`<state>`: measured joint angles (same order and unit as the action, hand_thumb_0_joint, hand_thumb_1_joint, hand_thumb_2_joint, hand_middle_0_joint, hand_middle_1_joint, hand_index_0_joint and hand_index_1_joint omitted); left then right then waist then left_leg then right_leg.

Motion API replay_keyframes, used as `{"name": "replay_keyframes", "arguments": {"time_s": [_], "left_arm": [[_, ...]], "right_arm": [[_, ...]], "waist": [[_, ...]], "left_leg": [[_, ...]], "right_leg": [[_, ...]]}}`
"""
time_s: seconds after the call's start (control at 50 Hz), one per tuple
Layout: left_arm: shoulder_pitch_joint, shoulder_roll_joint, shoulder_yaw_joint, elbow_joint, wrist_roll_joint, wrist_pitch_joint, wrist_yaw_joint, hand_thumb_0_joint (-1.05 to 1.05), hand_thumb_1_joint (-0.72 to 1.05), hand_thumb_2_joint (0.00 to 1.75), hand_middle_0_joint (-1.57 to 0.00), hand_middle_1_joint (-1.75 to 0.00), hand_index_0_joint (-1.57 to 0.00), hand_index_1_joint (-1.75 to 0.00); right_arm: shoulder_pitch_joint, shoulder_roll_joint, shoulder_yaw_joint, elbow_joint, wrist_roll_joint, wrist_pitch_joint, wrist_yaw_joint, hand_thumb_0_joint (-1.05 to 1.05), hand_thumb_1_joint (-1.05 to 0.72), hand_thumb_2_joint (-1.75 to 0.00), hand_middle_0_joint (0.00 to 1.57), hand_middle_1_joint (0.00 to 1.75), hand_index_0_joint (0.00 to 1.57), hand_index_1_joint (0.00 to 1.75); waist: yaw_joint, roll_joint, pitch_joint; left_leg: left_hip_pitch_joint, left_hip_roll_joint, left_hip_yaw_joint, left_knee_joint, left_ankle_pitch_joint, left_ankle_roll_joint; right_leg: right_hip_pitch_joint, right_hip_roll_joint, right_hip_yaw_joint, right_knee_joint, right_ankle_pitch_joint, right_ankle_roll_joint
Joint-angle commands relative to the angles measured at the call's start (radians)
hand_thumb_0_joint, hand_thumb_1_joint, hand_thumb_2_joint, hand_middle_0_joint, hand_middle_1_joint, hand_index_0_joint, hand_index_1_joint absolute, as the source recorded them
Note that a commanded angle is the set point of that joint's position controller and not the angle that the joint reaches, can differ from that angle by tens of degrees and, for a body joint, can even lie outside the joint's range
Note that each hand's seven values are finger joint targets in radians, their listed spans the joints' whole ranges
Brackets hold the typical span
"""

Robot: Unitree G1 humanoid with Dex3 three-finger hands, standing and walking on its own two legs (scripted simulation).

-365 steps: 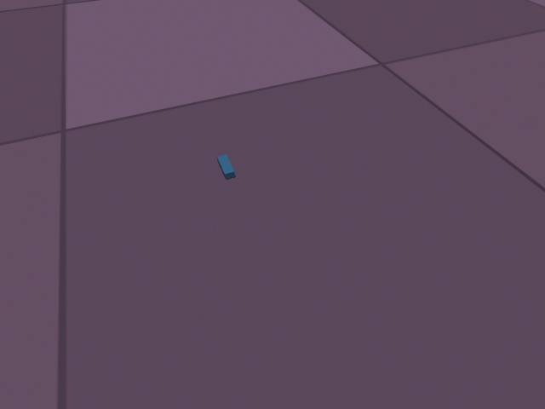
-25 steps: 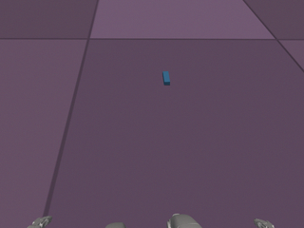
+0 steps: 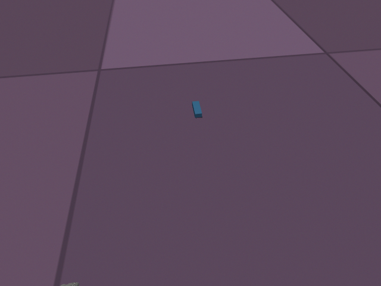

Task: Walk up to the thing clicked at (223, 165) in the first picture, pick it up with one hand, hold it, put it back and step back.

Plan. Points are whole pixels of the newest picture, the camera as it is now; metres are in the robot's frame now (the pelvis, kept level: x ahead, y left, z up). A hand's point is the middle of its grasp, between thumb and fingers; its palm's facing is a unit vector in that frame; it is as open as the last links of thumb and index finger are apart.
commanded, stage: walk up
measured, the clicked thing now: (196, 109) +1.45 -0.01 -0.74
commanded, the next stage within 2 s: stand in 0.26 s
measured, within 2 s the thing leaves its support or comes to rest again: neither
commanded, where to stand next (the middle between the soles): +0.06 +0.02 m, yaw -1 degrees
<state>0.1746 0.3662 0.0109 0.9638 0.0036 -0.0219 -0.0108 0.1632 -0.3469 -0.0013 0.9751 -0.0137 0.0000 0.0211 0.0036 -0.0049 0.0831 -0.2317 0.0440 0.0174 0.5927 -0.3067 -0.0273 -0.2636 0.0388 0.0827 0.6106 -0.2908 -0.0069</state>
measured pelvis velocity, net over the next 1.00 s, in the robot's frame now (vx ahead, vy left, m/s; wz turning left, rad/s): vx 0.01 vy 0.02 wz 0.02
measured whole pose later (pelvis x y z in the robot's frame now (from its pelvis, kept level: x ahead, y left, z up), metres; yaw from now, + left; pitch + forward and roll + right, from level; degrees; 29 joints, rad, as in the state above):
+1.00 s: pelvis +0.01 +0.02 +0.02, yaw +1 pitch -2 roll +0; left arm 0.12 0.36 0.00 1.15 0.01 -0.02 -0.01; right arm 0.08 -0.35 -0.01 1.14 -0.01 -0.01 0.01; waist 0.00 0.00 0.05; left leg -0.12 0.01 0.01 0.33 -0.18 -0.01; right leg -0.13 0.00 0.07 0.33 -0.16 0.03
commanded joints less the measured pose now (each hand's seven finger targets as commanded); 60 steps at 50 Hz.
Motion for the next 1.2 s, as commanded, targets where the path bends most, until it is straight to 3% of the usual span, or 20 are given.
{"name": "replay_keyframes", "arguments": {"time_s": [0.0, 0.22, 0.26, 0.34, 0.42, 0.54, 0.62, 0.68, 0.74, 0.82, 0.9, 0.94, 1.02, 1.1, 1.18], "left_arm": [[-0.055, 0.221, 0.050, -0.024, -0.005, -0.026, 0.019, 0.00, 0.90, 0.90, -0.20, -0.30, -0.20, -0.30], [-0.117, 0.198, 0.036, 0.050, -0.006, -0.019, 0.018, 0.00, 0.90, 0.90, -0.20, -0.30, -0.20, -0.30], [-0.122, 0.202, 0.034, 0.076, 0.002, -0.019, 0.014, 0.00, 0.90, 0.90, -0.20, -0.30, -0.20, -0.30], [-0.129, 0.201, 0.030, 0.097, 0.002, -0.020, 0.013, 0.00, 0.90, 0.90, -0.20, -0.30, -0.20, -0.30], [-0.123, 0.196, 0.028, 0.113, 0.001, -0.018, 0.013, 0.00, 0.90, 0.90, -0.20, -0.30, -0.20, -0.30], [-0.127, 0.205, 0.027, 0.121, 0.003, -0.020, 0.017, 0.00, 0.90, 0.90, -0.20, -0.30, -0.20, -0.30], [-0.125, 0.201, 0.024, 0.127, 0.005, -0.017, 0.019, 0.00, 0.90, 0.90, -0.20, -0.30, -0.20, -0.30], [-0.119, 0.206, 0.025, 0.128, 0.004, -0.019, 0.018, 0.00, 0.90, 0.90, -0.20, -0.30, -0.20, -0.30], [-0.109, 0.202, 0.025, 0.125, 0.003, -0.021, 0.018, 0.00, 0.90, 0.90, -0.20, -0.30, -0.20, -0.30], [-0.098, 0.198, 0.025, 0.127, 0.004, -0.019, 0.020, 0.00, 0.90, 0.90, -0.20, -0.30, -0.20, -0.30], [-0.101, 0.200, 0.024, 0.127, 0.002, -0.013, 0.019, 0.00, 0.90, 0.90, -0.20, -0.30, -0.20, -0.30], [-0.097, 0.195, 0.023, 0.127, 0.005, -0.014, 0.019, 0.00, 0.90, 0.90, -0.20, -0.30, -0.20, -0.30], [-0.095, 0.201, 0.026, 0.122, 0.006, -0.017, 0.019, 0.00, 0.90, 0.90, -0.20, -0.30, -0.20, -0.30], [-0.091, 0.199, 0.025, 0.123, 0.003, -0.013, 0.018, 0.00, 0.90, 0.90, -0.20, -0.30, -0.20, -0.30], [-0.085, 0.201, 0.026, 0.121, 0.004, -0.013, 0.019, 0.00, 0.90, 0.90, -0.20, -0.30, -0.20, -0.30]], "right_arm": [[-0.073, -0.230, -0.059, -0.048, 0.009, -0.032, -0.013, 0.00, -0.90, -0.90, 0.20, 0.30, 0.20, 0.30], [-0.105, -0.227, -0.056, 0.033, 0.007, -0.034, -0.015, 0.00, -0.90, -0.90, 0.20, 0.30, 0.20, 0.30], [-0.108, -0.227, -0.051, 0.051, 0.007, -0.036, -0.017, 0.00, -0.90, -0.90, 0.20, 0.30, 0.20, 0.30], [-0.116, -0.226, -0.049, 0.078, 0.006, -0.042, -0.019, 0.00, -0.90, -0.90, 0.20, 0.30, 0.20, 0.30], [-0.126, -0.230, -0.049, 0.093, 0.005, -0.042, -0.019, 0.00, -0.90, -0.90, 0.20, 0.30, 0.20, 0.30], [-0.114, -0.225, -0.050, 0.109, 0.007, -0.040, -0.020, 0.00, -0.90, -0.90, 0.20, 0.30, 0.20, 0.30], [-0.120, -0.224, -0.052, 0.112, 0.005, -0.029, -0.020, 0.00, -0.90, -0.90, 0.20, 0.30, 0.20, 0.30], [-0.110, -0.219, -0.050, 0.114, 0.005, -0.029, -0.017, 0.00, -0.90, -0.90, 0.20, 0.30, 0.20, 0.30], [-0.118, -0.220, -0.050, 0.109, 0.005, -0.034, -0.018, 0.00, -0.90, -0.90, 0.20, 0.30, 0.20, 0.30], [-0.117, -0.224, -0.050, 0.109, 0.007, -0.034, -0.021, 0.00, -0.90, -0.90, 0.20, 0.30, 0.20, 0.30], [-0.114, -0.222, -0.048, 0.111, 0.005, -0.029, -0.021, 0.00, -0.90, -0.90, 0.20, 0.30, 0.20, 0.30], [-0.126, -0.226, -0.050, 0.108, 0.005, -0.027, -0.019, 0.00, -0.90, -0.90, 0.20, 0.30, 0.20, 0.30], [-0.110, -0.219, -0.046, 0.104, 0.006, -0.031, -0.020, 0.00, -0.90, -0.90, 0.20, 0.30, 0.20, 0.30], [-0.108, -0.220, -0.043, 0.107, 0.006, -0.031, -0.021, 0.00, -0.90, -0.90, 0.20, 0.30, 0.20, 0.30], [-0.113, -0.222, -0.045, 0.102, 0.007, -0.031, -0.022, 0.00, -0.90, -0.90, 0.20, 0.30, 0.20, 0.30]], "waist": [[-0.004, 0.018, -0.063], [-0.010, -0.008, -0.103], [-0.006, 0.004, -0.095], [-0.007, 0.004, -0.120], [-0.002, 0.023, -0.108], [-0.014, 0.014, -0.131], [-0.015, 0.003, -0.080], [-0.018, 0.011, -0.087], [-0.013, 0.012, -0.129], [-0.013, 0.012, -0.129], [-0.013, 0.013, -0.084], [-0.010, 0.017, -0.088], [-0.012, 0.008, -0.119], [-0.008, 0.017, -0.091], [-0.005, 0.002, -0.117]], "left_leg": [[0.032, 0.077, -0.092, -0.176, 0.003, 0.080], [0.116, 0.096, -0.061, -0.261, 0.078, 0.066], [0.069, 0.101, -0.104, -0.313, 0.080, 0.060], [0.127, 0.102, -0.091, -0.305, 0.182, 0.051], [0.120, 0.098, -0.093, -0.326, 0.157, 0.048], [0.159, 0.096, -0.088, -0.314, 0.220, 0.042], [0.130, 0.088, -0.094, -0.330, 0.082, 0.044], [0.117, 0.088, -0.097, -0.335, 0.111, 0.045], [0.153, 0.094, -0.089, -0.315, 0.206, 0.047], [0.160, 0.095, -0.092, -0.312, 0.236, 0.048], [0.117, 0.088, -0.104, -0.340, 0.115, 0.045], [0.115, 0.089, -0.104, -0.332, 0.109, 0.049], [0.134, 0.091, -0.099, -0.320, 0.217, 0.049], [0.117, 0.087, -0.102, -0.332, 0.172, 0.048], [0.148, 0.088, -0.099, -0.313, 0.234, 0.049]], "right_leg": [[-0.012, -0.107, 0.140, -0.171, 0.126, -0.058], [0.049, -0.113, 0.134, -0.235, 0.210, -0.036], [0.107, -0.118, 0.099, -0.261, 0.187, -0.010], [0.125, -0.133, 0.089, -0.277, 0.261, -0.008], [0.129, -0.133, 0.084, -0.299, 0.243, -0.004], [0.132, -0.143, 0.074, -0.305, 0.289, -0.003], [0.082, -0.139, 0.081, -0.343, 0.159, -0.002], [0.105, -0.140, 0.077, -0.335, 0.187, -0.005], [0.127, -0.148, 0.072, -0.319, 0.268, -0.007], [0.135, -0.148, 0.064, -0.319, 0.294, -0.002], [0.108, -0.140, 0.064, -0.333, 0.174, -0.003], [0.113, -0.143, 0.065, -0.335, 0.171, -0.005], [0.146, -0.151, 0.060, -0.318, 0.272, -0.005], [0.129, -0.148, 0.056, -0.329, 0.226, -0.005], [0.138, -0.153, 0.055, -0.322, 0.267, -0.005]]}}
